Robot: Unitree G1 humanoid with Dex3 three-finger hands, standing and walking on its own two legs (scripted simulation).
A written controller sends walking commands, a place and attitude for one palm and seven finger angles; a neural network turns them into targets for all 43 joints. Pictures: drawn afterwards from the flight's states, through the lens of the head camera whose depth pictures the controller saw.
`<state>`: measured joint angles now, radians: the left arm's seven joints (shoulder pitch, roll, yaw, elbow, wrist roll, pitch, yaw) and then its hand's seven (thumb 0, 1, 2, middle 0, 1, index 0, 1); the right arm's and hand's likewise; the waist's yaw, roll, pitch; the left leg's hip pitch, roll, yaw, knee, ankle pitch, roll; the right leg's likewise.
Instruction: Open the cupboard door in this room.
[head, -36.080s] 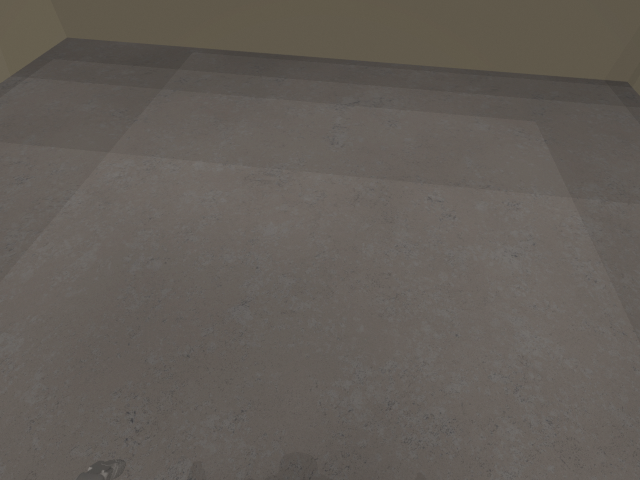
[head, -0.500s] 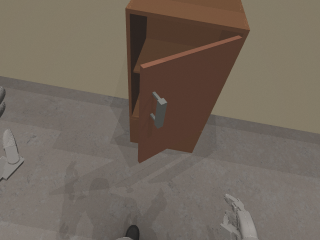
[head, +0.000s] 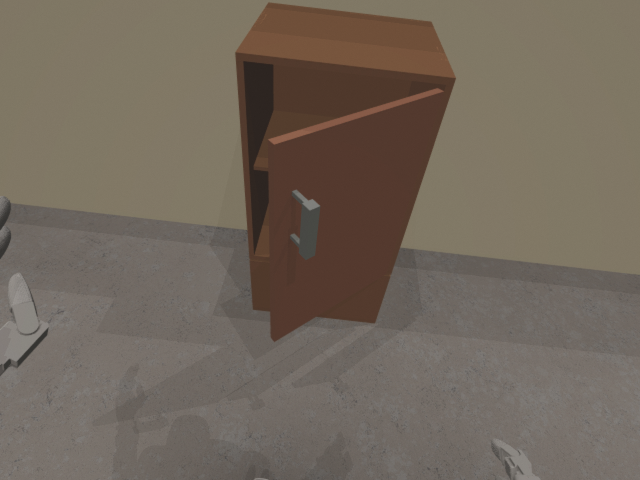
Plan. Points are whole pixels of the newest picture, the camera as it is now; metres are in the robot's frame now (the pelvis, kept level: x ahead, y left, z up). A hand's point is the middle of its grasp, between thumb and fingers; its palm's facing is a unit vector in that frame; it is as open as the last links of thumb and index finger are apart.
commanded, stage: stop stepping back and stand still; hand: left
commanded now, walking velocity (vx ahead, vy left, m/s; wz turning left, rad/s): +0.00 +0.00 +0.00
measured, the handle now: (302, 224) +0.56 +0.06 -0.02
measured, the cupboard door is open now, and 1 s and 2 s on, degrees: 42 42 42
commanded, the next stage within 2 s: let the arm hang, fingers relaxed in 0.60 s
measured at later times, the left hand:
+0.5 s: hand (40, 350) +0.18 +0.25 +0.18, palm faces +0.35 -0.79 -0.50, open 7.4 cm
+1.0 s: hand out of the picture +0.01 +0.18 -0.15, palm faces -0.04 -0.98 -0.17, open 7.4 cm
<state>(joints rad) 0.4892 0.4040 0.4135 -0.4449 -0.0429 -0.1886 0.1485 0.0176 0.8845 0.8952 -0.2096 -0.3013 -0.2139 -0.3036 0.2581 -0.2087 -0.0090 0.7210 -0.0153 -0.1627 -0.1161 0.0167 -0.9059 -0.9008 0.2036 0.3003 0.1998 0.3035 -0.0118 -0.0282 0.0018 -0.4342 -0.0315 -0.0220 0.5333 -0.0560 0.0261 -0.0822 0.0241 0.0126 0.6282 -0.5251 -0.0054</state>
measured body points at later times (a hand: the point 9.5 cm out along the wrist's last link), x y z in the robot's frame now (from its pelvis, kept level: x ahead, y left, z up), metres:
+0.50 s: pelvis -0.03 +0.00 +0.02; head -0.02 +0.00 +0.47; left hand +0.15 +0.29 +0.20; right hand +0.15 -0.22 -0.06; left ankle +0.03 +0.12 -0.72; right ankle -0.06 -0.09 -0.72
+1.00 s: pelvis -0.05 +0.00 +0.01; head -0.03 +0.01 +0.46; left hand +0.02 +0.23 -0.14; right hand +0.04 -0.26 -0.12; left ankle +0.02 +0.11 -0.72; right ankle -0.06 -0.09 -0.72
